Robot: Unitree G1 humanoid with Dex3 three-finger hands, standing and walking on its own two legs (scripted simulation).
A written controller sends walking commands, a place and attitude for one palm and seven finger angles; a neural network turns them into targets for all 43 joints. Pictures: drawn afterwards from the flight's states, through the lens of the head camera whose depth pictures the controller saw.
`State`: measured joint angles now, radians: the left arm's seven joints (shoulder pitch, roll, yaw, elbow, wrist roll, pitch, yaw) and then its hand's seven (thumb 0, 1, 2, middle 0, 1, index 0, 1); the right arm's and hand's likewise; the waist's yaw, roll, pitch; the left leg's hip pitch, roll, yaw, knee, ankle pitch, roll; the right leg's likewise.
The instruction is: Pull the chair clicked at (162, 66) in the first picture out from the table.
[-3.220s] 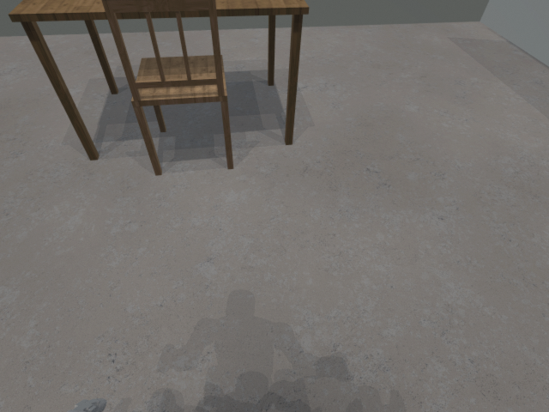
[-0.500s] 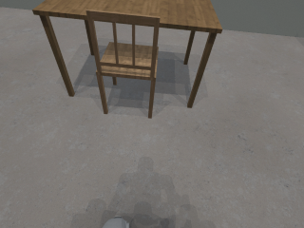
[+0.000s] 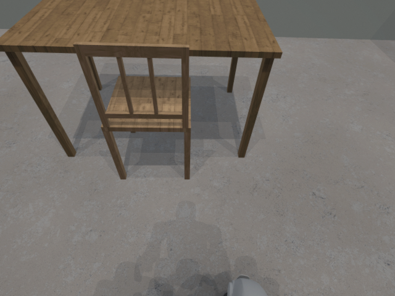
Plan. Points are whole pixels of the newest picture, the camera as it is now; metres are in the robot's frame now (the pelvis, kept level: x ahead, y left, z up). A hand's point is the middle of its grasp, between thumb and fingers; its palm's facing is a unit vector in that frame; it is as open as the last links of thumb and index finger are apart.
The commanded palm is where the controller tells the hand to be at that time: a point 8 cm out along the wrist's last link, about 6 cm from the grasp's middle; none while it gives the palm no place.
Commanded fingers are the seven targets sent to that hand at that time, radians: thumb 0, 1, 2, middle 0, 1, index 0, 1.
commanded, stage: take the last steps up to it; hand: left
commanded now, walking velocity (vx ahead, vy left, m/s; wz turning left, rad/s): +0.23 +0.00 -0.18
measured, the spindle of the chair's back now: (125, 87) +0.86 +0.32 -0.11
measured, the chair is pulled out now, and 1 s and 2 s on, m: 0.00 0.00 0.00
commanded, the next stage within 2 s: come to a stop and stand still in 0.96 s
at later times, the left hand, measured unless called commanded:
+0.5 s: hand (140, 276) +0.20 +0.14 -0.17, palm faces +0.09 -0.98 -0.18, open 7.3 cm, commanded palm none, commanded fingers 0.00 0.90 0.90 -0.20 -0.30 -0.20 -0.30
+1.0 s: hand (132, 202) +0.39 +0.20 -0.17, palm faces +0.06 -0.98 -0.19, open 7.3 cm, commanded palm none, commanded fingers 0.00 0.90 0.90 -0.20 -0.30 -0.20 -0.30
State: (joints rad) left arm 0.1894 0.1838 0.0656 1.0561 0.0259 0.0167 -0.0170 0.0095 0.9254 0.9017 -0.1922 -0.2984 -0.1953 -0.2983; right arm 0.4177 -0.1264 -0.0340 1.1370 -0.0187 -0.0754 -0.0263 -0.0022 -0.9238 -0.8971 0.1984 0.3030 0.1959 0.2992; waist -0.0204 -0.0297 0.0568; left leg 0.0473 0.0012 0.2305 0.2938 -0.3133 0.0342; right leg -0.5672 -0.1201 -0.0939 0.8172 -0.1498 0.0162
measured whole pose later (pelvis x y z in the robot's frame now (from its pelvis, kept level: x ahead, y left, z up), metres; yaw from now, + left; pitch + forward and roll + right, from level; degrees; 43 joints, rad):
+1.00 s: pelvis +0.35 +0.02 +0.00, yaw +2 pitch -1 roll +1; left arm 0.21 0.17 0.05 1.05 0.02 0.00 0.00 0.01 0.92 0.90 -0.19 -0.30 -0.19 -0.30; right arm 0.36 -0.11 -0.02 1.13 -0.02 -0.06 -0.02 0.00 -0.92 -0.90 0.20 0.30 0.20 0.30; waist -0.01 -0.03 0.05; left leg -0.04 -0.02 0.17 0.35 -0.30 0.04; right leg -0.47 -0.10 -0.08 0.78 -0.27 -0.01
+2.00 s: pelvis +0.37 +0.01 +0.00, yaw +0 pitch -1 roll +0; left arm 0.26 0.15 0.02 1.12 0.01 0.02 0.03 0.01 0.91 0.90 -0.19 -0.30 -0.20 -0.30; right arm 0.26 -0.17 -0.03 1.14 -0.01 0.03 -0.04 0.00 -0.91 -0.90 0.20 0.30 0.20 0.30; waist -0.02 0.03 0.03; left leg -0.25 0.06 0.05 0.46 -0.21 -0.03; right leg -0.13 0.00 -0.06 0.46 -0.31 -0.02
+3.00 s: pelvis +0.41 +0.00 +0.00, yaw +1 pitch -1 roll +1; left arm 0.29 0.15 0.01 1.12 0.00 0.00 0.04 0.00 0.91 0.90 -0.19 -0.30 -0.20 -0.30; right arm 0.23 -0.15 0.00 1.15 -0.01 0.00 -0.05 0.01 -0.93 -0.90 0.20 0.30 0.20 0.30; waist 0.00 -0.01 0.04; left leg -0.17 0.05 0.04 0.42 -0.23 -0.04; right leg -0.04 0.00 -0.07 0.40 -0.34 -0.02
